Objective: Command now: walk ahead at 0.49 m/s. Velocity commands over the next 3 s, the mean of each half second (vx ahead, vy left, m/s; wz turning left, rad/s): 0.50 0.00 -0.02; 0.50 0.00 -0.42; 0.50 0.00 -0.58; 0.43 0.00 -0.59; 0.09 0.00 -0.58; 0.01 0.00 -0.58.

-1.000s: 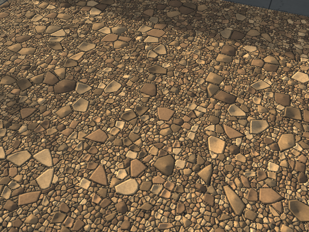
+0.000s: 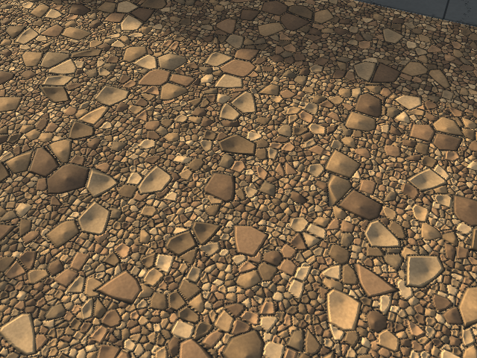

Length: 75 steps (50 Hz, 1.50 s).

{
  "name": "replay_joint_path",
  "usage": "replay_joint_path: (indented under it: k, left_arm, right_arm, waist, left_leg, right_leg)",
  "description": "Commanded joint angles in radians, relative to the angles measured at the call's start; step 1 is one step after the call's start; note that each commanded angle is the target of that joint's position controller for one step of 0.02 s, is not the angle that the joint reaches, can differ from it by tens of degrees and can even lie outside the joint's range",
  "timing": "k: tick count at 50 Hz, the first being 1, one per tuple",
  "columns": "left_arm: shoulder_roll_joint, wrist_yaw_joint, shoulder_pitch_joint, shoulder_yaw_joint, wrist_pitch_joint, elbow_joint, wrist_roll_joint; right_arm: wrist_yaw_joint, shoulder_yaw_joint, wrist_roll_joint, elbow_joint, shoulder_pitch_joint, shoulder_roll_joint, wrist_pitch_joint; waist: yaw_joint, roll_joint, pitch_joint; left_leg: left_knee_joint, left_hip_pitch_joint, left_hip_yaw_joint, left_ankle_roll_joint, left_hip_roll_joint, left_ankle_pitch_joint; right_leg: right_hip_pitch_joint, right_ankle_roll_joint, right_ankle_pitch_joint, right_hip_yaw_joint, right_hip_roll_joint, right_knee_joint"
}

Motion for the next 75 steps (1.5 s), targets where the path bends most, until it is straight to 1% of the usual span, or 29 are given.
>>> replay_joint_path:
  k: [1, 2, 4, 6, 8, 16, 22, 25, 27, 28, 29, 30, 31, 33, 35, 39, 44, 50, 52, 54, 55, 56, 57, 58, 59, 60, 61, 66, 75]
  left_arm:
    - [0.123, -0.006, 0.048, 0.029, -0.006, -0.071, 0.001]
    - [0.153, -0.01, -0.056, 0.037, -0.009, -0.11, 0.008]
    - [0.135, -0.019, -0.128, 0.041, -0.006, -0.119, 0.015]
    - [0.081, -0.03, -0.095, 0.032, 0.019, -0.108, 0.027]
    - [0.067, -0.038, -0.125, 0.031, 0.031, -0.119, 0.028]
    - [0.075, -0.046, -0.473, 0.025, 0.04, -0.224, 0.011]
    - [0.079, -0.044, -0.615, 0.021, 0.03, -0.27, 0.009]
    - [0.095, -0.037, -0.534, 0.032, 0.02, -0.251, 0.011]
    - [0.13, -0.024, -0.258, 0.057, 0.007, -0.156, 0.018]
    - [0.196, -0.015, -0.083, 0.08, 0.001, -0.112, 0.04]
    - [0.293, -0.014, -0.006, 0.109, 0.008, -0.099, 0.045]
    - [0.249, -0.029, -0.078, 0.103, 0.021, -0.095, 0.001]
    - [0.221, -0.032, -0.185, 0.096, 0.022, -0.115, -0.008]
    - [0.144, -0.031, -0.247, 0.078, 0.014, -0.119, 0.0]
    - [0.126, -0.024, -0.24, 0.07, 0.002, -0.107, -0.005]
    - [0.177, -0.017, -0.162, 0.081, -0.004, -0.096, -0.011]
    - [0.173, -0.016, -0.048, 0.08, 0.005, -0.091, -0.008]
    - [0.193, -0.001, 0.021, 0.087, 0.014, -0.102, 0.009]
    - [0.211, 0.007, -0.014, 0.094, 0.015, -0.119, 0.011]
    - [0.233, 0.003, -0.079, 0.102, 0.011, -0.141, 0.008]
    - [0.227, -0.009, -0.096, 0.101, 0.003, -0.147, 0.0]
    - [0.168, -0.016, -0.093, 0.086, -0.006, -0.186, -0.012]
    - [0.089, -0.012, 0.041, 0.073, 0.002, -0.204, -0.044]
    - [0.184, -0.002, 0.021, 0.083, 0.019, -0.18, -0.006]
    - [0.189, -0.011, -0.066, 0.087, 0.025, -0.184, 0.009]
    - [0.17, -0.022, -0.117, 0.085, 0.028, -0.196, 0.011]
    - [0.16, -0.031, -0.139, 0.086, 0.036, -0.202, 0.021]
    - [0.13, -0.063, -0.224, 0.077, 0.075, -0.252, 0.028]
    - [0.101, -0.097, -0.539, 0.041, 0.067, -0.374, 0.025]
  right_arm:
    - [-0.004, -0.078, 0.017, 0.092, 0.425, -0.225, 0.007]
    - [-0.001, -0.065, 0.031, 0.069, 0.294, -0.173, 0.005]
    - [0.004, -0.043, 0.021, 0.078, 0.236, -0.089, -0.015]
    - [-0.002, -0.03, 0.021, 0.114, 0.273, -0.063, -0.034]
    - [-0.003, -0.033, 0.026, 0.144, 0.323, -0.086, -0.05]
    - [-0.005, -0.022, 0.029, 0.196, 0.49, -0.103, -0.047]
    - [-0.023, -0.019, 0.008, 0.23, 0.562, -0.117, -0.038]
    - [-0.033, -0.023, 0.005, 0.235, 0.518, -0.132, -0.038]
    - [-0.036, -0.027, 0.009, 0.234, 0.486, -0.146, -0.032]
    - [-0.036, -0.021, 0.015, 0.202, 0.468, -0.135, -0.035]
    - [-0.018, -0.009, 0.045, 0.176, 0.554, -0.054, -0.04]
    - [-0.017, -0.032, 0.019, 0.17, 0.486, -0.132, -0.045]
    - [-0.012, -0.034, 0.018, 0.124, 0.389, -0.135, -0.056]
    - [-0.009, -0.035, 0.009, 0.098, 0.316, -0.119, -0.057]
    - [-0.004, -0.032, -0.009, 0.08, 0.324, -0.091, -0.023]
    - [0.003, -0.032, -0.013, 0.019, 0.205, -0.089, 0.01]
    - [0.008, -0.028, -0.003, -0.068, -0.012, -0.1, 0.014]
    - [0.013, -0.016, 0.01, -0.154, -0.17, -0.112, 0.001]
    - [0.012, -0.019, 0.014, -0.161, -0.133, -0.13, -0.01]
    - [-0.001, -0.034, 0.018, -0.116, 0.037, -0.164, -0.023]
    - [-0.014, -0.049, 0.011, -0.081, 0.177, -0.2, -0.037]
    - [-0.033, -0.067, -0.014, -0.075, 0.345, -0.277, -0.043]
    - [-0.034, -0.083, -0.028, -0.083, 0.33, -0.346, -0.028]
    - [-0.029, -0.078, -0.01, -0.09, 0.274, -0.263, -0.014]
    - [-0.025, -0.056, -0.001, -0.104, 0.208, -0.171, -0.014]
    - [-0.021, -0.045, -0.001, -0.099, 0.178, -0.135, -0.017]
    - [-0.022, -0.041, -0.001, -0.088, 0.189, -0.126, -0.022]
    - [-0.013, -0.047, 0.021, -0.036, 0.275, -0.136, -0.059]
    - [-0.018, -0.055, 0.016, 0.019, 0.388, -0.17, -0.048]
  waist:
    - [-0.149, 0.084, -0.305]
    - [-0.099, 0.037, -0.122]
    - [-0.045, -0.033, -0.004]
    - [-0.001, -0.015, -0.008]
    - [0.006, 0.004, 0.0]
    - [-0.083, 0.042, 0.031]
    - [-0.117, 0.065, 0.039]
    - [-0.057, 0.079, 0.001]
    - [0.061, 0.06, -0.135]
    - [0.126, 0.008, -0.236]
    - [0.087, -0.23, -0.347]
    - [0.062, -0.115, -0.314]
    - [0.022, -0.086, -0.164]
    - [-0.033, 0.004, -0.059]
    - [-0.076, -0.02, -0.064]
    - [-0.064, -0.043, -0.031]
    - [0.012, -0.066, -0.018]
    - [0.06, -0.086, -0.013]
    - [0.028, -0.098, -0.019]
    - [-0.051, -0.092, -0.083]
    - [-0.118, -0.036, -0.165]
    - [-0.169, 0.072, -0.326]
    - [-0.087, 0.298, -0.41]
    - [-0.064, 0.165, -0.309]
    - [-0.059, 0.05, -0.169]
    - [-0.049, 0.018, -0.102]
    - [-0.042, 0.054, -0.078]
    - [-0.022, 0.086, -0.07]
    - [-0.082, 0.072, 0.005]
  left_leg:
    - [-0.256, 0.728, -0.854, 0.256, 0.448, -0.272]
    - [-0.332, 0.555, -0.705, 0.217, 0.419, -0.378]
    - [-0.394, 0.331, -0.528, 0.153, 0.341, -0.179]
    - [-0.42, 0.234, -0.404, 0.113, 0.288, -0.045]
    - [-0.438, 0.217, -0.33, 0.105, 0.263, 0.044]
    - [-0.443, 0.365, -0.202, 0.02, 0.208, 0.271]
    - [-0.365, 0.577, -0.187, 0.043, 0.264, 0.436]
    - [-0.242, 0.598, -0.124, 0.019, 0.285, 0.725]
    - [0.071, 0.529, -0.062, -0.015, 0.255, 0.815]
    - [0.336, 0.315, -0.033, -0.035, 0.228, 0.531]
    - [0.747, -0.074, 0.006, -0.089, 0.026, -0.164]
    - [0.834, -0.2, -0.148, -0.075, 0.036, -0.32]
    - [0.799, -0.252, -0.164, -0.071, 0.091, -0.225]
    - [0.679, -0.177, -0.164, -0.088, 0.142, -0.151]
    - [0.595, -0.096, -0.16, -0.12, 0.155, -0.152]
    - [0.451, -0.143, -0.125, -0.171, 0.156, -0.068]
    - [0.244, -0.221, -0.125, -0.192, 0.138, 0.111]
    - [0.084, -0.228, -0.137, -0.176, 0.092, 0.084]
    - [0.008, -0.119, -0.149, -0.157, 0.078, 0.049]
    - [-0.071, 0.159, -0.132, -0.125, 0.033, -0.005]
    - [-0.118, 0.365, -0.16, -0.095, 0.072, 0.016]
    - [-0.131, 0.604, -0.383, -0.048, 0.306, -0.176]
    - [-0.236, 0.789, -0.818, 0.07, 0.538, -0.215]
    - [-0.267, 0.669, -0.867, 0.077, 0.512, -0.365]
    - [-0.293, 0.519, -0.696, 0.049, 0.454, -0.346]
    - [-0.319, 0.418, -0.55, 0.027, 0.401, -0.21]
    - [-0.336, 0.367, -0.447, 0.006, 0.363, -0.103]
    - [-0.382, 0.346, -0.226, 0.002, 0.333, 0.184]
    - [-0.396, 0.407, 0.008, -0.024, 0.317, 0.298]
  right_leg:
    - [-0.675, -0.015, -0.011, 0.079, -0.011, 0.81]
    - [-0.729, -0.025, 0.111, 0.082, -0.083, 0.754]
    - [-0.649, -0.021, 0.184, 0.075, -0.137, 0.652]
    - [-0.553, 0.004, 0.194, 0.066, -0.165, 0.569]
    - [-0.573, 0.021, 0.222, 0.04, -0.181, 0.511]
    - [-0.732, 0.066, 0.497, -0.047, -0.188, 0.149]
    - [-0.751, 0.034, 0.43, -0.073, -0.14, -0.019]
    - [-0.579, -0.027, 0.312, -0.104, -0.08, -0.082]
    - [-0.257, -0.084, 0.332, -0.111, -0.025, -0.167]
    - [0.002, -0.141, 0.273, 0.076, -0.181, -0.166]
    - [0.272, -0.314, 0.224, 0.614, -0.462, -0.253]
    - [0.238, -0.303, 0.235, 0.721, -0.442, -0.345]
    - [0.1, -0.275, 0.278, 0.558, -0.411, -0.362]
    - [-0.113, -0.218, 0.482, 0.401, -0.329, -0.402]
    - [-0.206, -0.187, 0.564, 0.319, -0.269, -0.421]
    - [-0.273, -0.183, 0.541, 0.282, -0.224, -0.465]
    - [-0.19, -0.132, 0.579, 0.307, -0.205, -0.45]
    - [-0.047, -0.134, 0.702, 0.368, -0.227, -0.354]
    - [-0.06, -0.109, 0.737, 0.388, -0.234, -0.312]
    - [-0.139, -0.067, 0.868, 0.375, -0.196, -0.177]
    - [-0.206, -0.043, 0.84, 0.329, -0.133, 0.007]
    - [-0.338, -0.026, 0.557, 0.256, -0.075, 0.274]
    - [-0.634, 0.002, -0.105, 0.139, 0.068, 0.519]
    - [-0.73, -0.008, -0.04, 0.128, -0.032, 0.615]
    - [-0.724, -0.004, 0.068, 0.12, -0.072, 0.607]
    - [-0.7, 0.005, 0.127, 0.109, -0.101, 0.569]
    - [-0.677, 0.013, 0.148, 0.1, -0.124, 0.54]
    - [-0.728, 0.033, 0.238, 0.07, -0.151, 0.517]
    - [-0.725, 0.024, 0.462, -0.053, -0.154, 0.111]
